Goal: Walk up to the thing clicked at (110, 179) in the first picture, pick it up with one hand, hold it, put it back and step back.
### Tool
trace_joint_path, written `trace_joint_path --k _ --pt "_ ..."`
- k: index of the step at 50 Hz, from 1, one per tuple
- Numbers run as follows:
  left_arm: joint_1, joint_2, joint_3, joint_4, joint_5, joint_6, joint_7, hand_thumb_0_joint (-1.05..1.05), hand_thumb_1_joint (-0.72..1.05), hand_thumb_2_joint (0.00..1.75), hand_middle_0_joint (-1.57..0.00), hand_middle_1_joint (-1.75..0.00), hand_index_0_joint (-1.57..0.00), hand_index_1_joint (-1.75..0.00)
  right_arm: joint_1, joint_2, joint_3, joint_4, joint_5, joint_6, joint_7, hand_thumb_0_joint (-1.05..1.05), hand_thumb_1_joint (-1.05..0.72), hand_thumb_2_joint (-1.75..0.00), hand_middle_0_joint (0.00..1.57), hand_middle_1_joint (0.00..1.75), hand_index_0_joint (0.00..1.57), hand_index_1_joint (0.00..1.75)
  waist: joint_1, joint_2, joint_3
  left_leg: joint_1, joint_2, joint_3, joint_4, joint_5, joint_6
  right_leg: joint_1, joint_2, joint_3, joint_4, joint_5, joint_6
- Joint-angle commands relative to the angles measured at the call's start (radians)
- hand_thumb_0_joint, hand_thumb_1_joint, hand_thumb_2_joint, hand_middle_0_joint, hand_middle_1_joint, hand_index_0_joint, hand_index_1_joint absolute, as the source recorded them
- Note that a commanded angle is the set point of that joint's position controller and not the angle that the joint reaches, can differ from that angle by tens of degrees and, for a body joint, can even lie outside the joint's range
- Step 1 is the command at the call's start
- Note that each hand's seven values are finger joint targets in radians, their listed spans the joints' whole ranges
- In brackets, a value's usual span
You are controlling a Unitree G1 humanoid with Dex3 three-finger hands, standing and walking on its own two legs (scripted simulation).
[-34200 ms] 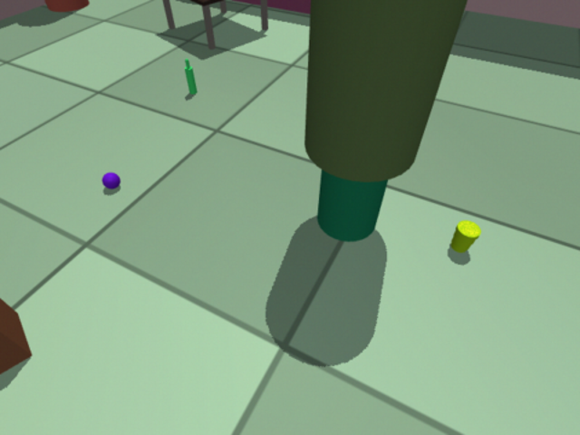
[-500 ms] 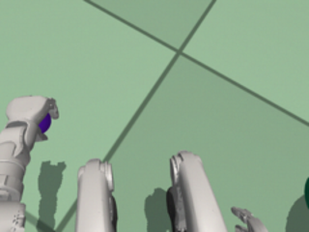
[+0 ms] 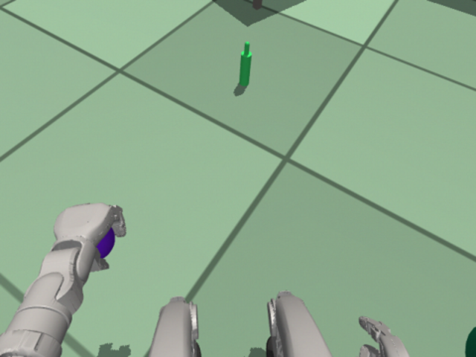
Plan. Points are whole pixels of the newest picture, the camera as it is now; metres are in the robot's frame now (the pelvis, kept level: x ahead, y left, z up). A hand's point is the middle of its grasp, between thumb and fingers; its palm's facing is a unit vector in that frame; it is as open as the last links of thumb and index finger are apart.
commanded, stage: lift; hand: left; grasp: from above
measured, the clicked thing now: (91, 240) +0.36 +0.26 -0.08
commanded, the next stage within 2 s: hold in 0.62 s
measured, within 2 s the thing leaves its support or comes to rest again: neither
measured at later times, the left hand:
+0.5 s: hand (89, 210) +0.37 +0.22 +0.03, palm faces -0.44 -0.08 -0.89, open 8.3 cm
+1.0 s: hand (72, 182) +0.38 +0.22 +0.09, palm faces -0.44 -0.06 -0.90, open 8.3 cm
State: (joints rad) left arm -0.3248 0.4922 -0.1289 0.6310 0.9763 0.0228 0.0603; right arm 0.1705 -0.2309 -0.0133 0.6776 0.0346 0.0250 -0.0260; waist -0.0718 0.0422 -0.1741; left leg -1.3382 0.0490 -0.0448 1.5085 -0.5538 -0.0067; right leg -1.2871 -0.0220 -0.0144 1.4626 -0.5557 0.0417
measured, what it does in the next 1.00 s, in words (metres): rises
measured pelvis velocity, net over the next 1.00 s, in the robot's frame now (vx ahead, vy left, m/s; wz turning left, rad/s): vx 0.07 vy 0.00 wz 0.00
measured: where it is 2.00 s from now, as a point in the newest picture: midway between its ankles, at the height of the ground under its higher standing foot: outside the picture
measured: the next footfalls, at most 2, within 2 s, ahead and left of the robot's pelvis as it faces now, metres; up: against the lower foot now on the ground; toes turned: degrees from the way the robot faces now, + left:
none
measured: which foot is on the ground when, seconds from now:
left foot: down 0.00-1.00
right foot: down 0.00-1.00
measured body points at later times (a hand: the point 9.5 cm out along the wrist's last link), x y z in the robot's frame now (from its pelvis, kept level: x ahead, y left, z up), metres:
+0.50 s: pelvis +0.04 -0.01 +0.11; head +0.11 -0.01 +0.56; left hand +0.38 +0.22 +0.08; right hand +0.13 -0.27 -0.01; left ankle +0.08 +0.12 -0.57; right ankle +0.07 -0.15 -0.57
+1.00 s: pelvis +0.07 +0.00 +0.15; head +0.10 -0.01 +0.60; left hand +0.40 +0.22 +0.14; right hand +0.18 -0.27 +0.03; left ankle +0.08 +0.12 -0.57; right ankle +0.07 -0.15 -0.57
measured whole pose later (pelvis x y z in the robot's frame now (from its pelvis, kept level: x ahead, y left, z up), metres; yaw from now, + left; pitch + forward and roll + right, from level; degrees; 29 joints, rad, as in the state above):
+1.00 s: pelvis +0.07 +0.00 +0.15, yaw +0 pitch +7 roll +0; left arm -0.29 0.39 -0.19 0.76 1.00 0.02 0.07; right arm 0.25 -0.24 -0.05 0.72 0.05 0.02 -0.03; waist -0.03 0.03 -0.08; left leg -0.49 0.04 0.03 0.72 -0.35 -0.01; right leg -0.47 -0.03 0.02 0.70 -0.35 0.04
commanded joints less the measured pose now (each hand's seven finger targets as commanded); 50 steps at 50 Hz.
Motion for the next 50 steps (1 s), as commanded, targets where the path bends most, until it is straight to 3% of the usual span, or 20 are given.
trace_joint_path --k 1,7,16,17,19,29,33,38,42,50 --pt "-0.251 0.177 0.076 -0.122 0.004 0.003 0.043 0.00 0.50 0.85 -0.83 -0.94 -0.87 -0.90 0.038 -0.164 -0.059 -0.077 0.000 -0.045 -0.029 0.00 -0.91 -0.90 0.20 0.30 0.20 0.30 -0.004 0.049 -0.312 0.408 -0.031 -0.004 -0.359 0.019 0.013 0.259 0.050 -0.005 -0.321 0.051 -0.061" --pt "-0.266 0.145 0.054 -0.118 0.007 -0.009 0.047 0.00 0.51 0.83 -0.84 -0.94 -0.88 -0.90 0.054 -0.156 -0.062 -0.075 0.006 -0.065 -0.037 0.00 -0.91 -0.90 0.20 0.30 0.20 0.30 0.004 0.050 -0.295 0.532 -0.032 0.003 -0.472 0.094 0.007 0.393 0.054 0.002 -0.434 0.120 -0.061" --pt "-0.293 0.134 0.055 -0.048 0.025 0.003 0.109 0.00 0.52 0.85 -0.84 -0.95 -0.88 -0.91 0.090 -0.154 -0.068 -0.046 0.002 -0.078 -0.037 0.00 -0.91 -0.90 0.20 0.30 0.20 0.30 0.017 0.043 -0.257 0.695 -0.046 0.032 -0.604 0.229 0.003 0.573 0.056 0.013 -0.581 0.232 -0.056" --pt "-0.303 0.121 0.038 -0.045 0.021 0.004 0.110 0.00 0.53 0.87 -0.85 -0.95 -0.89 -0.91 0.082 -0.152 -0.068 -0.050 0.001 -0.077 -0.036 0.00 -0.91 -0.90 0.20 0.30 0.20 0.30 0.010 0.029 -0.246 0.715 -0.048 0.037 -0.619 0.236 0.004 0.588 0.055 0.012 -0.603 0.239 -0.054" --pt "-0.297 0.135 0.051 -0.037 0.019 0.009 0.112 0.00 0.53 0.86 -0.85 -0.95 -0.89 -0.91 0.087 -0.155 -0.071 -0.043 0.002 -0.077 -0.035 0.00 -0.91 -0.90 0.20 0.30 0.20 0.30 0.020 0.019 -0.239 0.731 -0.050 0.039 -0.640 0.268 0.006 0.633 0.054 0.019 -0.633 0.271 -0.049" --pt "-0.264 0.086 0.022 0.003 0.008 0.024 0.104 0.00 0.55 0.92 -0.88 -0.96 -0.91 -0.93 0.096 -0.156 -0.077 -0.040 0.003 -0.064 -0.026 0.00 -0.91 -0.90 0.20 0.30 0.20 0.30 0.016 -0.035 -0.203 0.869 -0.054 0.054 -0.744 0.401 0.010 0.781 0.046 0.023 -0.751 0.412 -0.036" --pt "-0.279 0.090 0.020 -0.017 0.013 0.014 0.094 0.00 0.54 0.95 -0.87 -0.98 -0.90 -0.95 0.089 -0.157 -0.080 -0.046 0.006 -0.059 -0.025 0.00 -0.91 -0.90 0.20 0.30 0.20 0.30 0.019 -0.018 -0.189 0.912 -0.056 0.064 -0.785 0.408 0.009 0.801 0.045 0.025 -0.790 0.416 -0.038" --pt "-0.275 0.100 0.025 -0.030 0.028 0.009 0.086 0.00 0.55 0.90 -0.86 -0.95 -0.90 -0.91 0.086 -0.162 -0.085 -0.044 0.005 -0.053 -0.023 0.00 -0.91 -0.90 0.20 0.30 0.20 0.30 0.033 -0.010 -0.211 0.981 -0.057 0.068 -0.812 0.511 0.005 0.873 0.046 0.019 -0.808 0.505 -0.037" --pt "-0.289 0.103 0.024 -0.034 0.042 -0.002 0.067 0.00 0.52 0.90 -0.84 -0.94 -0.88 -0.91 0.079 -0.160 -0.088 -0.043 0.007 -0.046 -0.021 0.00 -0.90 -0.90 0.20 0.30 0.20 0.30 0.034 0.023 -0.188 1.018 -0.050 0.062 -0.853 0.514 -0.004 0.854 0.055 0.008 -0.822 0.475 -0.048" --pt "-0.258 0.082 0.008 -0.038 0.023 0.001 0.027 0.00 0.54 0.91 -0.85 -0.97 -0.89 -0.92 0.059 -0.165 -0.086 -0.075 0.011 -0.033 -0.017 0.00 -0.90 -0.90 0.20 0.30 0.20 0.30 0.040 -0.022 -0.131 1.028 -0.051 0.069 -0.894 0.513 0.002 0.899 0.055 0.011 -0.867 0.479 -0.046"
